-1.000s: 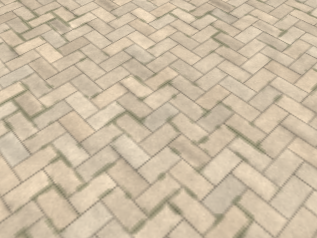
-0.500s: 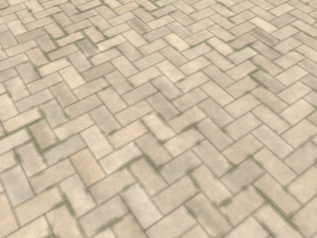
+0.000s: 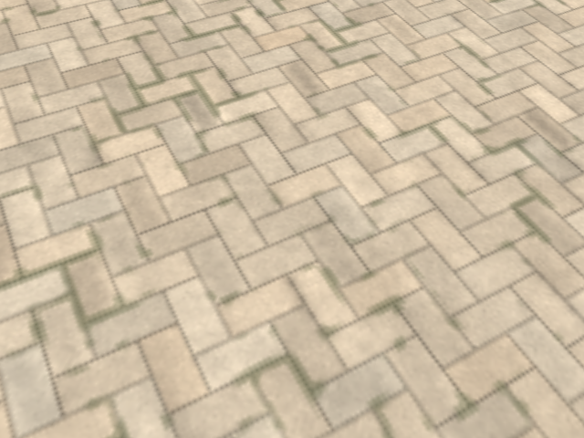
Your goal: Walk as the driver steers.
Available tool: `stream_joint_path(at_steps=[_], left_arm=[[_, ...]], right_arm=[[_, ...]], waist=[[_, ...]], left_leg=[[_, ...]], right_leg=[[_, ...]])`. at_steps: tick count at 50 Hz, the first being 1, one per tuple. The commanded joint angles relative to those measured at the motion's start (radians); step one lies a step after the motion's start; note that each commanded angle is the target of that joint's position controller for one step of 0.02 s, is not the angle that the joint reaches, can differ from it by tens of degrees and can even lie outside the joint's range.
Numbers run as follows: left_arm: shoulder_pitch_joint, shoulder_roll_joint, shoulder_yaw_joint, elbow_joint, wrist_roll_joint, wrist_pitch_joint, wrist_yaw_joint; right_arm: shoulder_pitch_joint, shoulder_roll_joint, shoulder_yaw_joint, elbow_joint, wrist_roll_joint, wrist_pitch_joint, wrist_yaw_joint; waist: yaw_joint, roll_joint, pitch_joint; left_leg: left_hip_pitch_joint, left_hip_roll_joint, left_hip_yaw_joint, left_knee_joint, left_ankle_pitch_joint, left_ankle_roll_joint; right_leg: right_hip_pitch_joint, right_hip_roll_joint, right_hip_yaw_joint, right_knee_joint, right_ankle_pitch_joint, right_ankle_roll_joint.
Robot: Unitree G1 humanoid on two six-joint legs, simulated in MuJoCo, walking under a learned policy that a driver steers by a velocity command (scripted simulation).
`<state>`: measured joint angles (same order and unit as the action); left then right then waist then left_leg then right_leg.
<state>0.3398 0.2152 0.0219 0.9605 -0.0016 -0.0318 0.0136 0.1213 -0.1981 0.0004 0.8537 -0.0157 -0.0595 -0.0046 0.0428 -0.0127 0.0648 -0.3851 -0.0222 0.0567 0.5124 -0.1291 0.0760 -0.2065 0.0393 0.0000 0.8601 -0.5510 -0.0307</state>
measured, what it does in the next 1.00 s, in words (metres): walks ahead: right foot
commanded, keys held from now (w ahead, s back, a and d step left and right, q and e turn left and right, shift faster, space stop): no key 0.30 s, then w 0.40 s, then w+e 0.30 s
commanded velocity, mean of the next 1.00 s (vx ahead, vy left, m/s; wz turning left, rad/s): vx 0.27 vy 0.00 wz -0.07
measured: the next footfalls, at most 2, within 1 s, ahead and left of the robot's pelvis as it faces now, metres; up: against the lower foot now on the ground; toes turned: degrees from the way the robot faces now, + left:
right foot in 0.24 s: +0.06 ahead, -0.13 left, +0.00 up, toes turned +0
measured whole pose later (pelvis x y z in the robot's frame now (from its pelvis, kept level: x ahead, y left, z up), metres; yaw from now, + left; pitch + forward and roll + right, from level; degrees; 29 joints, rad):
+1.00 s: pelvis +0.26 -0.01 -0.01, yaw -7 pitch +1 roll +0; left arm 0.00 0.19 0.03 0.89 0.03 -0.03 -0.04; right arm 0.48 -0.16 -0.02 1.10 -0.02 -0.11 -0.03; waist -0.05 -0.01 0.05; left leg 0.18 -0.04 0.14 0.21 -0.40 0.04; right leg -0.56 0.01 -0.13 0.61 -0.11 -0.12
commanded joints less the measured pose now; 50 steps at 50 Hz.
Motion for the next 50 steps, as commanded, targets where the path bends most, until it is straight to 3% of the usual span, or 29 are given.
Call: stream_joint_path(at_steps=[1, 3, 7, 10, 12, 13, 14, 15, 16, 18, 19, 21, 22, 24, 27, 28, 29, 30, 31, 32, 33, 35, 37, 40, 46, 48, 50], left_arm=[[0.060, 0.079, 0.019, -0.016, 0.024, 0.029, 0.004], [0.092, 0.048, 0.011, 0.016, 0.028, 0.048, 0.003], [0.055, 0.040, 0.005, 0.042, 0.020, 0.070, 0.016], [0.046, 0.034, 0.000, 0.066, 0.023, 0.074, 0.018], [0.040, 0.049, -0.004, 0.072, 0.035, 0.063, 0.018], [0.030, 0.073, -0.004, 0.068, 0.038, 0.052, 0.019], [0.001, 0.082, -0.003, 0.079, 0.021, 0.045, 0.018], [-0.020, 0.055, -0.011, 0.081, 0.018, 0.033, 0.017], [-0.014, 0.059, -0.009, 0.088, 0.015, 0.024, 0.017], [-0.007, 0.101, 0.009, 0.082, 0.013, 0.023, 0.017], [0.006, 0.110, 0.016, 0.080, 0.014, 0.026, 0.015], [0.040, 0.126, 0.031, 0.089, 0.015, 0.028, 0.016], [0.038, 0.132, 0.039, 0.091, 0.015, 0.025, 0.017], [0.010, 0.131, 0.046, 0.083, 0.016, 0.014, 0.013], [-0.050, 0.118, 0.053, 0.067, 0.012, 0.005, 0.005], [-0.069, 0.090, 0.048, 0.053, 0.017, 0.000, 0.002], [-0.083, 0.006, 0.027, 0.016, 0.006, -0.010, -0.010], [-0.123, 0.059, 0.038, -0.016, 0.035, -0.015, -0.017], [-0.156, 0.088, 0.046, -0.023, 0.047, -0.019, -0.025], [-0.151, 0.068, 0.043, -0.014, 0.038, -0.025, -0.035], [-0.138, 0.055, 0.041, -0.004, 0.033, -0.032, -0.043], [-0.135, 0.051, 0.042, 0.007, 0.040, -0.029, -0.051], [-0.160, 0.040, 0.040, 0.000, 0.035, -0.016, -0.053], [-0.276, 0.022, 0.031, -0.046, 0.029, -0.006, -0.052], [-0.427, 0.013, 0.013, -0.126, 0.026, -0.006, -0.058], [-0.397, 0.029, 0.020, -0.129, 0.027, -0.010, -0.054], [-0.254, 0.061, 0.038, -0.094, 0.029, -0.017, -0.045]], right_arm=[[0.086, -0.095, -0.017, -0.003, 0.008, 0.009, -0.019], [0.060, -0.091, -0.013, 0.011, 0.000, 0.011, -0.026], [0.082, -0.112, -0.019, 0.048, -0.004, 0.015, -0.023], [0.065, -0.126, -0.026, 0.066, 0.005, 0.038, -0.022], [0.087, -0.116, -0.028, 0.082, 0.011, 0.051, -0.021], [0.104, -0.106, -0.029, 0.087, 0.015, 0.056, -0.020], [0.113, -0.090, -0.030, 0.093, 0.020, 0.061, -0.017], [0.127, -0.084, -0.028, 0.111, 0.014, 0.060, -0.014], [0.156, -0.080, -0.029, 0.127, 0.009, 0.058, -0.013], [0.171, -0.108, -0.041, 0.139, 0.000, 0.055, -0.008], [0.159, -0.096, -0.041, 0.136, -0.003, 0.054, -0.003], [0.122, -0.045, -0.033, 0.125, -0.010, 0.046, 0.008], [0.117, -0.041, -0.033, 0.118, -0.018, 0.039, 0.012], [0.136, -0.059, -0.040, 0.115, -0.017, 0.021, 0.019], [0.278, -0.041, -0.046, 0.164, -0.004, 0.000, 0.014], [0.373, -0.066, -0.054, 0.195, -0.009, -0.008, 0.004], [0.476, -0.159, -0.077, 0.215, -0.008, -0.015, -0.007], [0.532, -0.199, -0.088, 0.237, -0.005, -0.009, -0.003], [0.432, -0.151, -0.075, 0.208, -0.012, -0.008, -0.004], [0.360, -0.131, -0.069, 0.182, -0.011, -0.014, -0.001], [0.325, -0.121, -0.066, 0.169, -0.007, -0.023, -0.003], [0.336, -0.086, -0.054, 0.178, 0.000, -0.038, -0.010], [0.389, -0.078, -0.049, 0.202, -0.001, -0.045, -0.015], [0.437, -0.071, -0.044, 0.221, -0.006, -0.048, -0.020], [0.431, -0.081, -0.040, 0.228, -0.008, -0.055, -0.027], [0.411, -0.101, -0.044, 0.228, -0.007, -0.057, -0.031], [0.384, -0.135, -0.055, 0.223, -0.008, -0.049, -0.037]], waist=[[-0.023, 0.108, -0.118], [0.010, 0.123, -0.117], [-0.007, 0.124, -0.130], [0.003, 0.118, -0.089], [-0.002, 0.071, -0.029], [-0.021, 0.036, -0.001], [-0.051, -0.066, 0.053], [-0.061, -0.087, 0.039], [-0.068, -0.098, 0.004], [-0.065, -0.095, 0.007], [-0.055, -0.097, 0.035], [-0.030, -0.150, 0.075], [-0.030, -0.157, 0.077], [-0.051, -0.121, 0.065], [-0.117, -0.072, 0.072], [-0.146, 0.021, 0.075], [-0.164, 0.272, 0.040], [-0.170, 0.289, 0.064], [-0.114, 0.138, 0.102], [-0.078, 0.082, 0.094], [-0.057, 0.069, 0.072], [-0.050, 0.073, 0.035], [-0.054, 0.080, 0.020], [-0.080, 0.081, 0.044], [-0.093, 0.098, 0.084], [-0.065, 0.097, 0.062], [0.001, 0.111, -0.027]], left_leg=[[0.235, 0.300, -0.291, -0.218, 0.496, 0.168], [0.143, 0.239, -0.211, -0.246, 0.423, 0.127], [0.121, 0.217, -0.203, -0.274, 0.128, 0.114], [0.030, 0.195, -0.219, -0.308, -0.246, 0.076], [-0.047, 0.174, -0.229, -0.321, -0.403, 0.006], [-0.041, 0.143, -0.211, -0.304, -0.378, -0.024], [0.051, 0.087, -0.150, -0.272, -0.258, -0.033], [0.168, 0.084, -0.140, -0.218, -0.149, -0.029], [0.222, 0.070, -0.125, -0.180, -0.160, -0.022], [0.173, 0.026, -0.086, -0.097, -0.338, 0.000], [0.111, 0.010, -0.073, -0.069, -0.383, 0.005], [0.011, -0.025, -0.005, 0.072, -0.263, -0.007], [-0.015, 0.000, -0.007, 0.144, -0.212, -0.006], [-0.029, 0.028, -0.016, 0.155, -0.232, 0.003], [0.254, -0.020, 0.023, -0.063, -0.237, 0.019], [0.374, 0.042, -0.092, -0.155, -0.298, 0.029], [0.504, 0.258, -0.484, -0.353, -0.564, 0.097], [0.479, 0.397, -0.717, -0.439, -0.656, 0.172], [0.396, 0.384, -0.663, -0.421, -0.620, 0.174], [0.350, 0.340, -0.567, -0.422, -0.531, 0.149], [0.346, 0.300, -0.480, -0.433, -0.420, 0.124], [0.372, 0.241, -0.341, -0.430, -0.187, 0.100], [0.418, 0.228, -0.245, -0.411, -0.016, 0.095], [0.430, 0.226, -0.147, -0.404, 0.145, 0.092], [0.400, 0.234, 0.006, -0.388, 0.355, 0.075], [0.443, 0.247, 0.049, -0.301, 0.613, 0.061], [0.486, 0.254, 0.091, -0.070, 0.916, 0.047]], right_leg=[[-0.150, -0.055, 0.056, 0.109, 0.011, 0.014], [-0.039, -0.055, 0.029, 0.017, 0.076, 0.032], [0.015, -0.049, 0.002, -0.164, 0.131, 0.037], [0.093, -0.042, -0.024, -0.322, 0.262, 0.018], [0.131, -0.087, 0.033, -0.453, 0.320, -0.006], [0.084, -0.140, 0.102, -0.512, 0.251, -0.019], [-0.078, -0.147, 0.134, -0.546, 0.150, -0.030], [-0.144, -0.156, 0.147, -0.594, 0.121, -0.022], [-0.155, -0.148, 0.146, -0.618, 0.054, -0.017], [-0.144, -0.141, 0.167, -0.630, -0.133, -0.046], [-0.132, -0.161, 0.201, -0.648, -0.204, -0.069], [-0.071, -0.256, 0.315, -0.724, -0.240, -0.123], [-0.054, -0.304, 0.352, -0.748, -0.208, -0.150], [-0.019, -0.315, 0.331, -0.737, -0.131, -0.160], [-0.168, -0.217, 0.194, -0.598, -0.097, -0.123], [-0.266, -0.159, 0.123, -0.445, -0.044, -0.101], [-0.454, -0.021, -0.039, -0.129, 0.032, -0.052], [-0.563, 0.000, -0.046, 0.064, -0.001, -0.062], [-0.561, -0.064, 0.017, 0.162, 0.093, -0.075], [-0.532, -0.091, 0.030, 0.171, 0.178, -0.076], [-0.499, -0.109, 0.027, 0.160, 0.245, -0.068], [-0.470, -0.114, -0.003, 0.137, 0.330, -0.042], [-0.503, -0.108, -0.021, 0.130, 0.369, -0.025], [-0.555, -0.093, -0.027, 0.062, 0.413, -0.010], [-0.408, -0.060, -0.118, -0.210, 0.497, -0.053], [-0.329, -0.026, -0.147, -0.250, 0.465, -0.095], [-0.183, 0.038, -0.179, -0.255, 0.387, -0.141]])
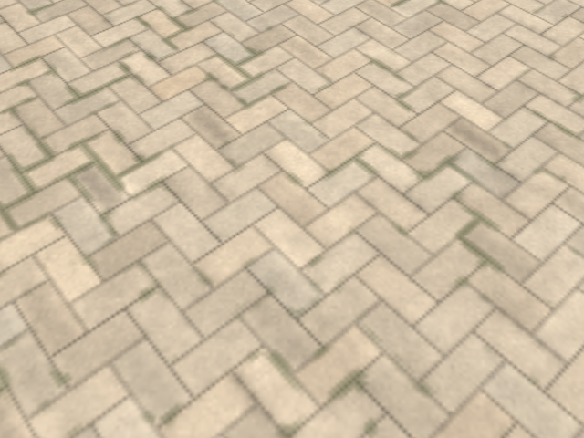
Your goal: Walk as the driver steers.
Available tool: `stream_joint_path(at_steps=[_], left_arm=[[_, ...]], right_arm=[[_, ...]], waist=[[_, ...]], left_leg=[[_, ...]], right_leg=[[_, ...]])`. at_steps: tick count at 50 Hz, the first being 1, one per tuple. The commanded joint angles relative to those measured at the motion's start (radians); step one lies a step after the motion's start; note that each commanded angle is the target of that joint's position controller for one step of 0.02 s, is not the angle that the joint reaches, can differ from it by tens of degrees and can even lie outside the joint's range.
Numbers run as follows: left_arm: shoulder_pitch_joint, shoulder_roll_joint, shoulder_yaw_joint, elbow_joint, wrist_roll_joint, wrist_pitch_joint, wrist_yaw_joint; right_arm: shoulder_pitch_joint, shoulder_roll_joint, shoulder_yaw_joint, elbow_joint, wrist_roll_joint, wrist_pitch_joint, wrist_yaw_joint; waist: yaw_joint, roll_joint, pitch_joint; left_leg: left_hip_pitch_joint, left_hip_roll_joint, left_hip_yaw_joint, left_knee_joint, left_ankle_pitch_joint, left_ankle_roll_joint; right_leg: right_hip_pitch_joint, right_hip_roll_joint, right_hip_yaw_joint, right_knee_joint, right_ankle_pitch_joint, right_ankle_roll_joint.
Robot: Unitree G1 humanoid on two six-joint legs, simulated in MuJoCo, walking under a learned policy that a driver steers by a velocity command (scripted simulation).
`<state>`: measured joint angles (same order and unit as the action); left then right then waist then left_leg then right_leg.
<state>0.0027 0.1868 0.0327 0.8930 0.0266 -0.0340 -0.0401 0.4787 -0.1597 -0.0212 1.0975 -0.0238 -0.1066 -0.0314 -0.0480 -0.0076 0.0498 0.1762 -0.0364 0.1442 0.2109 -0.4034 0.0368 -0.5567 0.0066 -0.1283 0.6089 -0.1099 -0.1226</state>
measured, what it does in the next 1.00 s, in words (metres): walks ahead, turning right: right foot, then left foot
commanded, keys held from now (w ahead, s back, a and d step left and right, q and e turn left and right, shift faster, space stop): w+e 0.48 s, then w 0.52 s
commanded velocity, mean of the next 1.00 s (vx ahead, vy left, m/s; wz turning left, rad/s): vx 0.49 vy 0.00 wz -0.37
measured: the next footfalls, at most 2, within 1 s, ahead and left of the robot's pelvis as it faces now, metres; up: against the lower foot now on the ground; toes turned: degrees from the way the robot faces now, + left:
right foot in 0.04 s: +0.19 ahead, -0.07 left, +0.00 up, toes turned -6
left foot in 0.60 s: +0.55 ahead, +0.02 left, +0.00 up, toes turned -20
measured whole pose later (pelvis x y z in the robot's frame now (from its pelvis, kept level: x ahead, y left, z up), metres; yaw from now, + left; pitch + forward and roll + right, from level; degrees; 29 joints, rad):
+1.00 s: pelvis +0.56 -0.08 +0.02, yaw -22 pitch +1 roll +2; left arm 0.07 0.23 0.02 0.79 0.03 -0.03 -0.04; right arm 0.44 -0.21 -0.04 0.97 -0.01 -0.09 0.02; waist -0.06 -0.05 0.03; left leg 0.01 -0.07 0.05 0.20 -0.24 0.06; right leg -0.60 -0.07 -0.02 0.67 -0.07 -0.03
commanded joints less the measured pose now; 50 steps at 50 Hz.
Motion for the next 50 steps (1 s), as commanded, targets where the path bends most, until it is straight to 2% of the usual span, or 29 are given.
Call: stream_joint_path(at_steps=[1, 2, 3, 4, 5, 6, 7, 8, 10, 13, 15, 18, 24, 26, 27, 28, 29, 30, 31, 32, 33, 34, 35, 36, 37, 40, 43, 46, 50], left_arm=[[0.220, 0.111, 0.043, 0.015, 0.003, -0.020, 0.012], [0.360, 0.159, 0.066, 0.054, 0.016, -0.023, 0.019], [0.442, 0.258, 0.095, 0.052, 0.025, -0.019, 0.030], [0.414, 0.285, 0.099, 0.046, 0.002, -0.004, 0.024], [0.334, 0.256, 0.093, 0.042, -0.016, 0.002, 0.027], [0.275, 0.204, 0.080, 0.030, -0.020, 0.000, 0.029], [0.237, 0.166, 0.071, 0.025, -0.017, -0.006, 0.031], [0.223, 0.145, 0.063, 0.023, -0.022, -0.013, 0.037], [0.246, 0.144, 0.058, 0.026, -0.025, -0.032, 0.040], [0.309, 0.185, 0.066, 0.028, -0.029, -0.041, 0.041], [0.363, 0.184, 0.065, 0.029, -0.029, -0.036, 0.040], [0.436, 0.185, 0.065, 0.027, -0.026, -0.029, 0.041], [0.521, 0.198, 0.066, 0.018, -0.010, -0.021, 0.058], [0.506, 0.205, 0.066, 0.012, -0.007, -0.024, 0.067], [0.478, 0.210, 0.066, 0.006, -0.008, -0.028, 0.069], [0.460, 0.221, 0.067, 0.003, -0.008, -0.034, 0.067], [0.449, 0.227, 0.066, 0.006, -0.010, -0.041, 0.059], [0.445, 0.205, 0.060, -0.006, -0.015, -0.051, 0.050], [0.567, 0.107, 0.041, -0.025, -0.057, -0.052, 0.044], [0.595, 0.162, 0.048, -0.011, -0.035, -0.047, 0.049], [0.516, 0.181, 0.051, -0.011, -0.010, -0.038, 0.049], [0.428, 0.167, 0.045, -0.028, 0.000, -0.038, 0.041], [0.389, 0.153, 0.044, -0.042, 0.001, -0.035, 0.034], [0.377, 0.150, 0.043, -0.051, 0.013, -0.026, 0.027], [0.390, 0.138, 0.040, -0.047, 0.016, -0.017, 0.021], [0.349, 0.122, 0.034, -0.064, 0.020, -0.004, 0.010], [0.198, 0.112, 0.020, -0.116, 0.018, -0.004, 0.001], [0.069, 0.084, 0.000, -0.157, 0.009, -0.011, -0.005], [-0.026, 0.100, -0.005, -0.186, 0.002, -0.014, 0.001]], right_arm=[[0.012, -0.187, -0.038, -0.028, 0.001, 0.006, -0.010], [-0.003, -0.193, -0.039, -0.045, 0.003, 0.009, -0.006], [0.011, -0.119, -0.027, -0.095, 0.012, 0.007, 0.008], [-0.009, -0.127, -0.035, -0.139, 0.021, 0.000, 0.024], [-0.127, -0.165, -0.043, -0.172, 0.009, -0.008, 0.030], [-0.177, -0.168, -0.042, -0.192, 0.011, -0.020, 0.033], [-0.179, -0.156, -0.043, -0.189, 0.007, -0.020, 0.030], [-0.170, -0.146, -0.042, -0.194, -0.009, -0.004, 0.028], [-0.155, -0.121, -0.039, -0.203, -0.025, 0.034, 0.033], [-0.257, -0.123, -0.039, -0.253, -0.028, 0.060, 0.039], [-0.363, -0.135, -0.041, -0.295, -0.023, 0.065, 0.042], [-0.466, -0.138, -0.037, -0.338, -0.019, 0.066, 0.049], [-0.636, -0.144, -0.018, -0.425, -0.007, 0.054, 0.059], [-0.613, -0.155, -0.016, -0.433, -0.004, 0.043, 0.060], [-0.556, -0.164, -0.019, -0.420, -0.003, 0.038, 0.057], [-0.465, -0.187, -0.030, -0.393, -0.003, 0.032, 0.049], [-0.324, -0.211, -0.042, -0.351, -0.002, 0.023, 0.038], [-0.174, -0.252, -0.055, -0.325, -0.016, 0.011, 0.023], [-0.060, -0.362, -0.083, -0.319, -0.042, 0.015, 0.015], [-0.082, -0.333, -0.086, -0.298, -0.020, 0.034, 0.028], [-0.185, -0.251, -0.068, -0.316, -0.005, 0.037, 0.033], [-0.252, -0.185, -0.052, -0.323, -0.002, 0.034, 0.037], [-0.266, -0.163, -0.044, -0.314, -0.008, 0.029, 0.036], [-0.255, -0.155, -0.039, -0.294, -0.004, 0.023, 0.034], [-0.238, -0.156, -0.038, -0.278, -0.001, 0.015, 0.036], [-0.176, -0.175, -0.043, -0.239, 0.013, -0.007, 0.045], [-0.129, -0.174, -0.042, -0.213, 0.015, -0.004, 0.045], [-0.083, -0.182, -0.042, -0.190, 0.017, 0.000, 0.047], [-0.016, -0.208, -0.046, -0.161, 0.013, 0.006, 0.041]], waist=[[0.144, 0.107, -0.087], [0.208, 0.085, -0.155], [0.200, -0.084, -0.262], [0.159, -0.170, -0.330], [0.137, -0.058, -0.180], [0.112, -0.001, -0.084], [0.067, 0.059, -0.030], [0.033, 0.061, -0.016], [0.008, 0.031, -0.033], [0.026, 0.000, -0.007], [0.064, -0.017, 0.013], [0.109, -0.035, 0.001], [0.161, -0.061, 0.006], [0.139, -0.075, 0.002], [0.106, -0.081, -0.010], [0.068, -0.085, -0.049], [0.002, -0.057, -0.121], [-0.064, -0.024, -0.222], [-0.039, 0.198, -0.395], [-0.012, 0.235, -0.397], [0.022, 0.102, -0.202], [0.025, 0.017, -0.100], [0.039, 0.032, -0.051], [0.057, 0.067, -0.031], [0.069, 0.088, -0.037], [0.079, 0.093, -0.038], [0.055, 0.084, 0.001], [0.024, 0.088, 0.012], [-0.003, 0.090, 0.016]], left_leg=[[-0.102, 0.264, 0.018, 0.416, 1.190, 0.077], [-0.255, 0.244, 0.032, 0.653, 1.006, 0.058], [-0.551, 0.140, 0.048, 1.040, 0.397, 0.023], [-0.814, -0.034, -0.116, 1.274, -0.113, 0.006], [-0.925, 0.055, -0.201, 1.261, -0.004, 0.024], [-0.905, 0.097, -0.191, 1.179, 0.093, 0.024], [-0.839, 0.127, -0.191, 1.092, 0.128, 0.016], [-0.773, 0.143, -0.194, 1.035, 0.125, -0.002], [-0.712, 0.150, -0.185, 0.959, 0.112, -0.032], [-0.772, 0.153, -0.154, 0.832, 0.196, -0.071], [-0.836, 0.150, -0.145, 0.730, 0.281, -0.088], [-0.884, 0.126, -0.148, 0.619, 0.376, -0.091], [-0.903, 0.066, -0.144, 0.443, 0.365, -0.071], [-0.813, 0.054, -0.144, 0.360, 0.356, -0.043], [-0.698, 0.037, -0.136, 0.314, 0.335, -0.022], [-0.556, 0.006, -0.122, 0.298, 0.298, 0.001], [-0.382, -0.006, -0.109, 0.244, 0.318, 0.028], [-0.147, 0.109, -0.217, 0.242, 0.271, 0.068], [0.158, 0.404, -0.652, 0.231, 0.194, 0.193], [0.123, 0.467, -0.922, 0.096, 0.137, 0.244], [-0.048, 0.424, -0.801, 0.071, 0.030, 0.229], [-0.179, 0.372, -0.659, 0.046, 0.072, 0.205], [-0.253, 0.322, -0.554, 0.020, 0.165, 0.178], [-0.304, 0.284, -0.477, 0.002, 0.249, 0.161], [-0.324, 0.264, -0.429, -0.007, 0.319, 0.154], [-0.312, 0.252, -0.353, -0.041, 0.440, 0.173], [-0.300, 0.227, -0.288, -0.089, 0.459, 0.173], [-0.303, 0.191, -0.217, -0.089, 0.535, 0.148], [-0.217, 0.230, -0.216, -0.052, 0.607, 0.138]], right_leg=[[0.314, 0.098, -0.051, -0.050, -0.051, -0.076], [0.527, 0.052, 0.042, -0.092, -0.086, -0.117], [0.772, -0.230, 0.454, -0.129, -0.184, -0.223], [0.876, -0.373, 0.935, -0.327, -0.211, -0.340], [0.774, -0.328, 0.792, -0.360, -0.272, -0.291], [0.623, -0.302, 0.666, -0.386, -0.196, -0.250], [0.502, -0.253, 0.578, -0.405, -0.073, -0.209], [0.415, -0.206, 0.505, -0.408, 0.034, -0.186], [0.354, -0.159, 0.426, -0.407, 0.153, -0.176], [0.331, -0.120, 0.391, -0.430, 0.161, -0.160], [0.367, -0.110, 0.405, -0.437, 0.168, -0.132], [0.462, -0.103, 0.421, -0.407, 0.243, -0.094], [0.624, -0.121, 0.477, -0.319, 0.397, -0.102], [0.637, -0.138, 0.478, -0.292, 0.452, -0.082], [0.605, -0.136, 0.463, -0.266, 0.519, -0.059], [0.584, -0.127, 0.449, -0.193, 0.655, -0.039], [0.566, -0.091, 0.412, -0.040, 0.712, -0.019], [0.438, -0.048, 0.386, 0.172, 0.528, -0.004], [0.162, 0.089, 0.279, 0.524, -0.001, 0.045], [0.028, 0.123, 0.254, 0.659, -0.403, 0.041], [-0.028, 0.058, 0.267, 0.701, -0.315, 0.038], [-0.027, 0.024, 0.262, 0.651, -0.245, 0.039], [-0.014, -0.002, 0.254, 0.600, -0.220, 0.038], [0.010, -0.018, 0.246, 0.560, -0.212, 0.045], [0.036, -0.021, 0.237, 0.538, -0.208, 0.051], [-0.011, -0.038, 0.200, 0.480, -0.167, 0.069], [-0.089, -0.080, 0.146, 0.343, -0.056, 0.095], [-0.035, -0.077, 0.093, 0.144, 0.051, 0.106], [0.015, -0.052, 0.066, 0.008, 0.062, 0.087]])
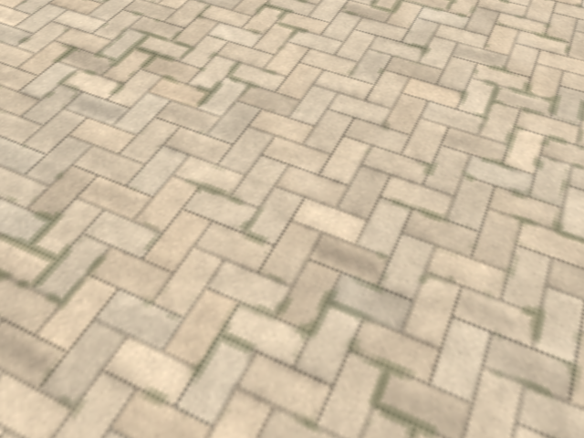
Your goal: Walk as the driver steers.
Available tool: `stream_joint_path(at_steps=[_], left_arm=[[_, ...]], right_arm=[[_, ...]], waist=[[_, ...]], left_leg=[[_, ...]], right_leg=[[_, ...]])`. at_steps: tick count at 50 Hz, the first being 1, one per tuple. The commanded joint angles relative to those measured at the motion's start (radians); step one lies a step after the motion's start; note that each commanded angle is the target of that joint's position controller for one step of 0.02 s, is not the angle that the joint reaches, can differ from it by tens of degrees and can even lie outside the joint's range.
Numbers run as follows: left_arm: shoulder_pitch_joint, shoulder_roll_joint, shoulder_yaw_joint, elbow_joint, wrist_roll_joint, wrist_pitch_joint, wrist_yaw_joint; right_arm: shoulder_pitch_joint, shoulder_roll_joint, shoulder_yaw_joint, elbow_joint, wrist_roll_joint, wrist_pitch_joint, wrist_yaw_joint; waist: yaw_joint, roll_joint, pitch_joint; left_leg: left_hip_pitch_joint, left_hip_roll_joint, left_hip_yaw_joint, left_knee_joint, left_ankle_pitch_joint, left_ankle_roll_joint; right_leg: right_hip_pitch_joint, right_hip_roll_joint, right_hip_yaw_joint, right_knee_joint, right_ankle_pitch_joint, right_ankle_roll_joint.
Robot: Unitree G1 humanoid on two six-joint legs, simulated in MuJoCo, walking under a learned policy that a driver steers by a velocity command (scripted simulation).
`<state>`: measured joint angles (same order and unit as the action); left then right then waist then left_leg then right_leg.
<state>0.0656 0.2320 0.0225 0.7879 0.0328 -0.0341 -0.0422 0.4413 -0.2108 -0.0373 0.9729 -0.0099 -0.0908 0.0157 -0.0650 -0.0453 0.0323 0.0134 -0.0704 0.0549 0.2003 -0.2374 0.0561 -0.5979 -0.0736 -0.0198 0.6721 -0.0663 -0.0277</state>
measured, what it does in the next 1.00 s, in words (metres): walks ahead, turning left: right foot, then left foot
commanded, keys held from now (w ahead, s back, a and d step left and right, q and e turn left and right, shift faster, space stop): w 0.08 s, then w+q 0.84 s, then w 0.08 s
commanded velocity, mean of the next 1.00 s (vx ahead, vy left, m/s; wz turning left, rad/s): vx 0.50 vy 0.00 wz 0.39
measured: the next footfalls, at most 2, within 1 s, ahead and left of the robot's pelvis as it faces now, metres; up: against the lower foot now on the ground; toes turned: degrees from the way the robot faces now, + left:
right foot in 0.12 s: +0.22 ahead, -0.11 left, +0.00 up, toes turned -3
left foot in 0.66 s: +0.48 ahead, +0.10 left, +0.00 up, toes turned +21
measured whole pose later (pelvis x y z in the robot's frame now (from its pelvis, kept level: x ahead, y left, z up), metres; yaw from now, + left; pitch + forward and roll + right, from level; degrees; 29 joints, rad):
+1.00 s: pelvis +0.52 +0.07 +0.00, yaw +28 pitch +1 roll +0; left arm 0.10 0.26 0.04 0.76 0.04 -0.02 -0.02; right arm 0.38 -0.27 -0.07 0.89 0.00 -0.05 0.01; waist -0.05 -0.04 0.04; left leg -0.06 -0.15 -0.08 0.28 -0.22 0.13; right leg -0.67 -0.13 0.03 0.84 -0.10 0.05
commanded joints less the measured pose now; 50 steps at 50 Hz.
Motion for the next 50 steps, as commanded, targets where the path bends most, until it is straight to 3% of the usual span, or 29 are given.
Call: stream_joint_path(at_steps=[1, 3, 4, 5, 6, 7, 8, 9, 10, 11, 12, 14, 17, 22, 27, 30, 31, 32, 33, 34, 35, 36, 37, 38, 40, 41, 44, 50], left_arm=[[-0.098, 0.061, 0.007, -0.086, -0.004, -0.016, 0.006], [-0.074, 0.074, 0.013, -0.082, -0.001, -0.022, 0.014], [-0.007, 0.084, 0.020, -0.060, 0.003, -0.027, 0.020], [0.127, 0.102, 0.032, -0.013, 0.012, -0.038, 0.028], [0.303, 0.160, 0.051, 0.027, 0.033, -0.051, 0.041], [0.394, 0.266, 0.078, 0.034, 0.049, -0.048, 0.049], [0.371, 0.233, 0.077, 0.035, 0.005, -0.033, 0.045], [0.269, 0.175, 0.059, 0.024, -0.006, -0.030, 0.042], [0.207, 0.115, 0.045, 0.019, -0.008, -0.038, 0.038], [0.180, 0.084, 0.037, 0.023, -0.008, -0.046, 0.039], [0.175, 0.067, 0.032, 0.035, -0.011, -0.054, 0.044], [0.199, 0.073, 0.034, 0.050, -0.013, -0.074, 0.046], [0.241, 0.090, 0.042, 0.074, -0.020, -0.087, 0.050], [0.297, 0.081, 0.038, 0.107, -0.017, -0.083, 0.055], [0.380, 0.113, 0.043, 0.149, -0.013, -0.070, 0.069], [0.367, 0.150, 0.051, 0.154, -0.008, -0.053, 0.080], [0.358, 0.166, 0.056, 0.152, -0.006, -0.043, 0.082], [0.355, 0.180, 0.060, 0.148, -0.006, -0.033, 0.080], [0.334, 0.183, 0.060, 0.132, -0.010, -0.029, 0.075], [0.352, 0.094, 0.041, 0.075, -0.026, -0.035, 0.062], [0.296, 0.111, 0.048, 0.014, -0.024, -0.046, 0.049], [0.184, 0.126, 0.049, -0.010, -0.015, -0.056, 0.043], [0.182, 0.115, 0.042, -0.015, -0.024, -0.069, 0.040], [0.203, 0.112, 0.044, 0.001, -0.019, -0.069, 0.043], [0.245, 0.102, 0.042, 0.009, 0.014, -0.032, 0.040], [0.245, 0.097, 0.042, 0.004, 0.019, -0.016, 0.036], [0.165, 0.085, 0.038, -0.034, 0.016, 0.004, 0.028], [-0.045, 0.081, 0.026, -0.103, 0.007, -0.001, 0.018]], right_arm=[[0.028, -0.160, -0.030, -0.030, -0.003, -0.007, -0.009], [0.023, -0.170, -0.032, -0.021, -0.007, 0.000, -0.015], [0.017, -0.176, -0.033, -0.017, -0.006, 0.004, -0.018], [0.019, -0.167, -0.029, -0.013, 0.000, 0.010, -0.018], [0.006, -0.142, -0.019, -0.036, 0.007, 0.010, -0.017], [0.086, -0.029, 0.007, -0.077, 0.037, 0.009, -0.012], [0.065, -0.143, -0.026, -0.055, 0.010, 0.019, -0.023], [0.003, -0.146, -0.033, -0.068, 0.004, 0.023, -0.020], [-0.032, -0.116, -0.027, -0.070, 0.005, 0.022, -0.013], [-0.042, -0.102, -0.028, -0.064, 0.000, 0.032, -0.008], [-0.031, -0.094, -0.029, -0.059, -0.015, 0.046, 0.000], [-0.033, -0.073, -0.030, -0.057, -0.020, 0.067, 0.013], [-0.124, -0.065, -0.034, -0.091, -0.020, 0.079, 0.025], [-0.297, -0.044, -0.020, -0.157, -0.018, 0.076, 0.039], [-0.433, -0.045, -0.007, -0.221, -0.025, 0.073, 0.050], [-0.378, -0.070, -0.018, -0.219, -0.028, 0.076, 0.042], [-0.312, -0.086, -0.027, -0.203, -0.029, 0.074, 0.037], [-0.214, -0.110, -0.042, -0.176, -0.030, 0.068, 0.031], [-0.062, -0.155, -0.065, -0.130, -0.041, 0.059, 0.019], [0.000, -0.273, -0.100, -0.127, -0.048, 0.062, 0.003], [-0.031, -0.324, -0.108, -0.146, -0.018, 0.072, 0.005], [-0.055, -0.295, -0.102, -0.137, -0.002, 0.079, -0.002], [-0.103, -0.242, -0.089, -0.134, 0.003, 0.077, -0.008], [-0.151, -0.199, -0.077, -0.140, 0.002, 0.072, -0.012], [-0.196, -0.161, -0.061, -0.150, 0.012, 0.055, -0.016], [-0.182, -0.165, -0.060, -0.149, 0.014, 0.043, -0.014], [-0.127, -0.203, -0.069, -0.141, 0.012, 0.030, -0.011], [-0.004, -0.189, -0.061, -0.122, 0.008, 0.030, -0.013]], waist=[[0.015, 0.129, 0.036], [0.038, 0.131, 0.025], [0.070, 0.130, -0.009], [0.128, 0.095, -0.078], [0.197, 0.038, -0.190], [0.182, -0.180, -0.326], [0.177, -0.098, -0.314], [0.131, -0.042, -0.156], [0.110, -0.021, -0.070], [0.087, -0.029, -0.023], [0.062, -0.048, -0.001], [0.046, -0.033, -0.003], [0.044, -0.016, 0.019], [0.070, -0.015, 0.059], [0.106, -0.014, 0.078], [0.064, -0.050, 0.021], [0.033, -0.059, -0.021], [-0.007, -0.056, -0.081], [-0.084, -0.002, -0.159], [-0.072, 0.179, -0.256], [-0.039, 0.215, -0.310], [-0.048, 0.087, -0.183], [-0.008, 0.052, -0.078], [0.042, 0.007, -0.020], [0.095, 0.035, -0.021], [0.099, 0.041, -0.032], [0.084, 0.065, -0.017], [-0.003, 0.110, 0.007]], left_leg=[[-0.024, 0.279, -0.131, -0.024, 0.468, 0.116], [0.022, 0.296, -0.125, 0.049, 0.599, 0.104], [0.032, 0.288, -0.111, 0.137, 0.718, 0.092], [-0.014, 0.251, -0.085, 0.303, 0.755, 0.074], [-0.184, 0.207, -0.061, 0.538, 0.544, 0.055], [-0.533, 0.055, 0.024, 0.899, -0.056, 0.008], [-0.620, 0.040, -0.078, 1.027, -0.271, 0.022], [-0.650, 0.094, -0.115, 1.037, -0.194, 0.031], [-0.631, 0.130, -0.113, 0.991, -0.126, 0.029], [-0.597, 0.150, -0.108, 0.948, -0.091, 0.026], [-0.562, 0.163, -0.107, 0.922, -0.069, 0.016], [-0.551, 0.160, -0.097, 0.924, -0.023, 0.005], [-0.654, 0.175, -0.087, 0.892, 0.076, -0.008], [-0.691, 0.162, -0.030, 0.659, 0.237, -0.018], [-0.651, 0.125, 0.066, 0.465, 0.208, 0.034], [-0.531, 0.043, 0.119, 0.434, 0.059, 0.095], [-0.455, 0.008, 0.128, 0.423, 0.003, 0.121], [-0.334, -0.022, 0.117, 0.383, -0.025, 0.148], [-0.107, -0.004, 0.045, 0.292, -0.002, 0.190], [0.192, 0.275, -0.361, 0.266, -0.075, 0.298], [0.294, 0.427, -0.820, 0.109, 0.014, 0.404], [0.217, 0.396, -0.664, 0.082, 0.046, 0.364], [0.077, 0.368, -0.547, 0.063, 0.118, 0.323], [-0.032, 0.309, -0.456, 0.047, 0.214, 0.272], [-0.146, 0.230, -0.341, 0.030, 0.345, 0.237], [-0.161, 0.213, -0.325, 0.029, 0.399, 0.240], [-0.186, 0.177, -0.299, 0.008, 0.403, 0.225], [-0.056, 0.169, -0.301, 0.013, 0.424, 0.172]], right_leg=[[0.061, 0.032, -0.041, -0.076, -0.005, -0.019], [0.123, 0.057, -0.048, -0.122, -0.075, -0.047], [0.217, 0.085, -0.058, -0.159, -0.101, -0.065], [0.406, 0.104, -0.060, -0.227, -0.073, -0.089], [0.666, -0.032, 0.083, -0.239, -0.120, -0.133], [0.955, -0.342, 0.512, -0.299, -0.206, -0.236], [0.867, -0.372, 0.647, -0.382, -0.238, -0.252], [0.730, -0.322, 0.485, -0.407, -0.257, -0.222], [0.605, -0.273, 0.366, -0.456, -0.212, -0.192], [0.527, -0.228, 0.273, -0.491, -0.171, -0.153], [0.469, -0.194, 0.202, -0.515, -0.121, -0.127], [0.451, -0.179, 0.123, -0.536, -0.016, -0.121], [0.486, -0.170, 0.024, -0.556, 0.076, -0.119], [0.519, -0.139, -0.112, -0.546, 0.197, -0.104], [0.656, -0.180, -0.186, -0.488, 0.391, -0.090], [0.733, -0.195, -0.232, -0.313, 0.799, -0.078], [0.741, -0.198, -0.240, -0.194, 0.891, -0.080], [0.711, -0.200, -0.240, -0.027, 0.862, -0.080], [0.570, -0.179, -0.252, 0.224, 0.666, -0.053], [0.203, -0.068, -0.255, 0.587, 0.034, -0.003], [-0.063, 0.114, -0.056, 0.806, -0.481, 0.027], [-0.163, 0.036, 0.054, 0.787, -0.377, 0.016], [-0.145, -0.003, 0.048, 0.697, -0.290, 0.013], [-0.086, -0.033, 0.047, 0.600, -0.258, 0.015], [0.028, -0.052, 0.050, 0.509, -0.244, 0.043], [0.041, -0.048, 0.040, 0.487, -0.243, 0.056], [-0.004, -0.045, 0.017, 0.376, -0.160, 0.083], [-0.086, -0.020, 0.006, 0.092, 0.043, 0.077]])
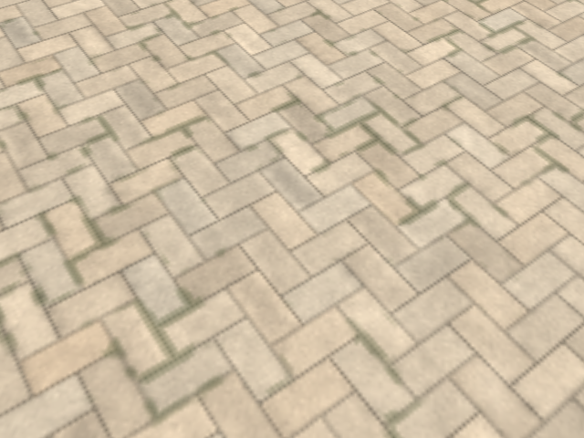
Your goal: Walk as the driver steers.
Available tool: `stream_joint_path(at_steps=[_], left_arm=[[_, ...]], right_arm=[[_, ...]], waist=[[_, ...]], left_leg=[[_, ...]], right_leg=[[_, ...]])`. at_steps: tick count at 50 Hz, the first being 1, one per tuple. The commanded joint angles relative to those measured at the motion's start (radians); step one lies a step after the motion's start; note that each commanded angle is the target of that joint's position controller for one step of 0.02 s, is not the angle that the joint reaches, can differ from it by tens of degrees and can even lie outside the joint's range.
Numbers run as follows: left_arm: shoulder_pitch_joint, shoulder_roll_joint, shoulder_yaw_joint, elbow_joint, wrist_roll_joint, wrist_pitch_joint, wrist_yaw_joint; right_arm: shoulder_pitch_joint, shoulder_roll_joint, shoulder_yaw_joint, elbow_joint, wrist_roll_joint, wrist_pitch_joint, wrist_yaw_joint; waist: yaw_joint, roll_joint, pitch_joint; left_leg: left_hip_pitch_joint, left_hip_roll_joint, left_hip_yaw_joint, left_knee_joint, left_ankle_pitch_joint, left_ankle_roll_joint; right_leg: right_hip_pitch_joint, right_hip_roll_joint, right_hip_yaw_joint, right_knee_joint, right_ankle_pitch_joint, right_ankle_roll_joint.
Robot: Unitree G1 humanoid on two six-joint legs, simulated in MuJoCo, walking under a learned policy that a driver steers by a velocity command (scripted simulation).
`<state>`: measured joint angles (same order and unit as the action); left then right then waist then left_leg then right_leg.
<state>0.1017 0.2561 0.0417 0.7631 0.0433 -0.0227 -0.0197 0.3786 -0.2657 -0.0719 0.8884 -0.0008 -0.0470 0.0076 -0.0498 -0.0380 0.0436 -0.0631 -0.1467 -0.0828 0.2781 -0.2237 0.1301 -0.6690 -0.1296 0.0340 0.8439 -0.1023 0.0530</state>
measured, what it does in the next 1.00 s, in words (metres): walks ahead: right foot, then left foot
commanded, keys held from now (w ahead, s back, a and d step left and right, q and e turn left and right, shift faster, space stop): w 0.66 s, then w+e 0.34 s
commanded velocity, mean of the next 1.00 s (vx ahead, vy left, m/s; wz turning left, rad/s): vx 0.50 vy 0.00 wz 0.00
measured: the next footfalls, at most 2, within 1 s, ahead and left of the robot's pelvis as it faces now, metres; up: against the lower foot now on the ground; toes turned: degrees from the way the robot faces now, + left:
right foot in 0.20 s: +0.29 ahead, -0.13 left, +0.00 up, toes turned +2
left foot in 0.72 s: +0.56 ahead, +0.08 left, +0.00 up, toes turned +7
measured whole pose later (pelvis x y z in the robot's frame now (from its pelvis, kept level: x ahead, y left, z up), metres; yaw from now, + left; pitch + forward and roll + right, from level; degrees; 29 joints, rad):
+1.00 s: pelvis +0.54 +0.01 +0.00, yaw -4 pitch +0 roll +1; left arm 0.25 0.26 0.07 0.90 0.03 -0.01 -0.04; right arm 0.34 -0.23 -0.04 0.92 -0.02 -0.10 -0.01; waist -0.01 -0.04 0.03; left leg -0.08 -0.03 0.19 0.27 -0.20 0.07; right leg -0.60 -0.08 0.01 1.06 -0.17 -0.05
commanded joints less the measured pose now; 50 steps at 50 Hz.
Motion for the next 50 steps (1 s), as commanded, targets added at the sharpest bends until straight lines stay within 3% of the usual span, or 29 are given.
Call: stream_joint_path(at_steps=[1, 3, 5, 7, 8, 9, 10, 11, 12, 13, 14, 15, 17, 20, 23, 26, 31, 34, 35, 36, 37, 38, 39, 40, 41, 42, 43, 46, 50], left_arm=[[-0.108, 0.055, 0.003, -0.087, -0.005, -0.016, -0.008], [-0.156, 0.056, -0.002, -0.105, -0.009, -0.024, -0.012], [-0.165, 0.070, 0.000, -0.118, -0.012, -0.031, -0.013], [-0.075, 0.096, 0.010, -0.097, -0.014, -0.038, -0.008], [0.017, 0.116, 0.020, -0.068, -0.016, -0.042, 0.001], [0.164, 0.133, 0.030, -0.022, -0.015, -0.051, 0.013], [0.319, 0.189, 0.045, 0.001, 0.004, -0.060, 0.028], [0.381, 0.305, 0.075, 0.014, 0.020, -0.054, 0.027], [0.311, 0.226, 0.061, 0.016, -0.014, -0.040, 0.015], [0.209, 0.154, 0.044, -0.003, -0.024, -0.038, 0.011], [0.164, 0.105, 0.031, -0.003, -0.020, -0.043, 0.007], [0.159, 0.088, 0.024, 0.009, -0.018, -0.049, 0.010], [0.181, 0.077, 0.018, 0.041, -0.025, -0.063, 0.011], [0.234, 0.099, 0.024, 0.077, -0.036, -0.081, 0.006], [0.280, 0.096, 0.022, 0.106, -0.038, -0.077, 0.006], [0.319, 0.099, 0.022, 0.130, -0.040, -0.075, 0.005], [0.381, 0.116, 0.023, 0.169, -0.031, -0.070, 0.012], [0.366, 0.129, 0.026, 0.182, -0.026, -0.062, 0.021], [0.354, 0.136, 0.026, 0.185, -0.027, -0.059, 0.023], [0.341, 0.129, 0.023, 0.184, -0.032, -0.056, 0.022], [0.327, 0.092, 0.010, 0.147, -0.041, -0.060, 0.020], [0.452, -0.015, -0.011, 0.131, -0.071, -0.056, 0.018], [0.382, 0.116, 0.022, 0.155, -0.039, -0.041, 0.030], [0.323, 0.106, 0.027, 0.139, -0.040, -0.043, 0.023], [0.300, 0.078, 0.022, 0.139, -0.042, -0.041, 0.017], [0.291, 0.069, 0.025, 0.144, -0.031, -0.030, 0.011], [0.310, 0.055, 0.024, 0.150, -0.020, -0.016, 0.003], [0.265, 0.032, 0.026, 0.134, -0.016, 0.010, -0.014], [0.134, 0.024, 0.025, 0.086, -0.016, 0.018, -0.027]], right_arm=[[0.076, -0.132, -0.024, -0.033, -0.003, -0.015, -0.007], [0.101, -0.133, -0.020, -0.024, -0.009, -0.017, -0.013], [0.101, -0.147, -0.020, -0.022, -0.015, -0.020, -0.020], [0.056, -0.167, -0.021, -0.027, -0.017, -0.025, -0.025], [0.041, -0.178, -0.023, -0.026, -0.020, -0.027, -0.025], [0.028, -0.178, -0.021, -0.024, -0.021, -0.028, -0.020], [0.037, -0.133, -0.007, -0.044, -0.016, -0.032, -0.015], [0.180, -0.042, 0.008, -0.055, 0.022, -0.031, -0.009], [0.151, -0.115, 0.001, -0.036, -0.013, -0.028, -0.014], [0.068, -0.122, -0.002, -0.048, -0.019, -0.025, -0.010], [0.005, -0.109, 0.005, -0.061, -0.022, -0.027, -0.003], [-0.019, -0.097, 0.006, -0.068, -0.025, -0.021, 0.004], [0.002, -0.077, 0.013, -0.060, -0.039, -0.001, 0.015], [-0.046, -0.061, 0.021, -0.071, -0.043, 0.012, 0.025], [-0.185, -0.051, 0.031, -0.113, -0.040, 0.013, 0.030], [-0.297, -0.026, 0.046, -0.145, -0.034, 0.007, 0.033], [-0.408, -0.034, 0.051, -0.177, -0.027, 0.000, 0.028], [-0.371, -0.055, 0.041, -0.172, -0.031, -0.009, 0.019], [-0.281, -0.067, 0.032, -0.144, -0.035, -0.016, 0.012], [-0.122, -0.093, 0.018, -0.090, -0.045, -0.029, 0.002], [0.060, -0.171, -0.004, -0.059, -0.069, -0.039, -0.014], [0.089, -0.261, -0.030, -0.051, -0.069, -0.030, -0.014], [0.028, -0.186, -0.017, -0.066, -0.037, -0.020, -0.009], [-0.068, -0.128, 0.001, -0.076, -0.030, -0.021, -0.007], [-0.115, -0.083, 0.012, -0.077, -0.029, -0.028, -0.004], [-0.129, -0.061, 0.017, -0.071, -0.027, -0.035, -0.007], [-0.131, -0.049, 0.021, -0.060, -0.022, -0.042, -0.011], [-0.095, -0.063, 0.015, -0.038, -0.011, -0.066, -0.015], [-0.033, -0.060, 0.012, -0.007, -0.015, -0.068, -0.019]], waist=[[-0.031, 0.103, -0.002], [-0.049, 0.105, 0.006], [-0.040, 0.113, 0.015], [0.016, 0.122, 0.003], [0.056, 0.123, -0.038], [0.128, 0.085, -0.113], [0.185, 0.012, -0.230], [0.129, -0.242, -0.350], [0.106, -0.137, -0.285], [0.078, -0.037, -0.126], [0.073, 0.023, -0.066], [0.057, 0.000, -0.033], [0.031, -0.048, -0.035], [0.027, -0.040, -0.025], [0.053, -0.031, 0.014], [0.079, -0.031, 0.024], [0.108, -0.036, 0.034], [0.073, -0.037, 0.020], [0.030, -0.032, -0.023], [-0.038, 0.006, -0.110], [-0.103, 0.100, -0.242], [-0.045, 0.334, -0.356], [-0.044, 0.135, -0.265], [-0.005, 0.107, -0.130], [0.016, 0.095, -0.068], [0.033, 0.112, -0.034], [0.056, 0.134, -0.024], [0.073, 0.112, -0.011], [0.058, 0.102, 0.025]], left_leg=[[0.046, 0.251, -0.163, -0.059, 0.431, 0.093], [0.090, 0.270, -0.167, -0.044, 0.471, 0.089], [0.123, 0.301, -0.182, -0.025, 0.519, 0.076], [0.113, 0.312, -0.170, 0.032, 0.658, 0.044], [0.110, 0.299, -0.155, 0.127, 0.791, 0.029], [0.080, 0.253, -0.110, 0.307, 0.814, 0.011], [-0.068, 0.201, -0.076, 0.568, 0.569, -0.005], [-0.389, 0.011, 0.015, 0.928, -0.105, -0.054], [-0.505, 0.037, -0.048, 1.018, -0.262, -0.039], [-0.532, 0.094, -0.050, 1.020, -0.177, -0.039], [-0.517, 0.129, -0.040, 0.967, -0.118, -0.041], [-0.498, 0.156, -0.026, 0.917, -0.099, -0.044], [-0.439, 0.176, -0.001, 0.861, -0.078, -0.063], [-0.500, 0.203, 0.040, 0.801, -0.028, -0.087], [-0.589, 0.238, 0.080, 0.671, 0.072, -0.114], [-0.561, 0.232, 0.118, 0.493, 0.166, -0.125], [-0.510, 0.200, 0.144, 0.328, 0.179, -0.097], [-0.408, 0.165, 0.145, 0.264, 0.081, -0.055], [-0.293, 0.136, 0.151, 0.222, 0.060, -0.039], [-0.081, 0.134, 0.143, 0.163, 0.095, -0.013], [0.185, 0.341, -0.070, 0.147, 0.012, 0.037], [0.409, 0.608, -0.498, 0.046, -0.063, 0.147], [0.294, 0.569, -0.504, 0.003, -0.140, 0.116], [0.155, 0.526, -0.347, -0.031, -0.116, 0.087], [0.054, 0.483, -0.237, -0.074, -0.033, 0.061], [-0.005, 0.445, -0.148, -0.098, 0.027, 0.034], [-0.052, 0.418, -0.081, -0.117, 0.064, 0.011], [-0.061, 0.406, 0.030, -0.146, 0.187, 0.010], [-0.021, 0.390, 0.142, -0.161, 0.265, 0.010]], right_leg=[[-0.013, 0.044, -0.052, -0.119, 0.097, -0.012], [0.002, 0.063, -0.063, -0.186, 0.108, -0.032], [0.046, 0.078, -0.059, -0.244, 0.080, -0.063], [0.191, 0.111, -0.062, -0.302, 0.007, -0.100], [0.307, 0.146, -0.074, -0.319, -0.042, -0.118], [0.483, 0.157, -0.083, -0.382, -0.020, -0.141], [0.717, -0.010, 0.093, -0.397, -0.126, -0.186], [0.964, -0.280, 0.587, -0.485, -0.209, -0.331], [0.882, -0.275, 0.734, -0.582, -0.292, -0.335], [0.733, -0.240, 0.559, -0.588, -0.313, -0.319], [0.633, -0.189, 0.434, -0.611, -0.225, -0.295], [0.578, -0.142, 0.335, -0.629, -0.129, -0.269], [0.522, -0.092, 0.226, -0.655, 0.018, -0.246], [0.535, -0.079, 0.156, -0.696, 0.111, -0.264], [0.563, -0.055, 0.100, -0.735, 0.137, -0.264], [0.578, -0.028, 0.041, -0.730, 0.209, -0.244], [0.676, -0.070, 0.032, -0.678, 0.320, -0.235], [0.725, -0.096, 0.040, -0.575, 0.505, -0.218], [0.721, -0.082, 0.035, -0.469, 0.614, -0.206], [0.656, -0.037, 0.004, -0.290, 0.599, -0.187], [0.462, 0.018, -0.030, -0.012, 0.307, -0.167], [0.127, 0.190, -0.090, 0.314, -0.395, -0.132], [0.059, 0.142, 0.022, 0.386, -0.391, -0.148], [0.054, 0.102, 0.038, 0.367, -0.298, -0.153], [0.082, 0.070, 0.031, 0.328, -0.238, -0.148], [0.107, 0.053, 0.024, 0.302, -0.212, -0.141], [0.141, 0.042, 0.019, 0.285, -0.191, -0.129], [0.103, 0.034, 0.004, 0.280, -0.125, -0.111], [-0.020, 0.021, -0.016, 0.199, 0.005, -0.092]])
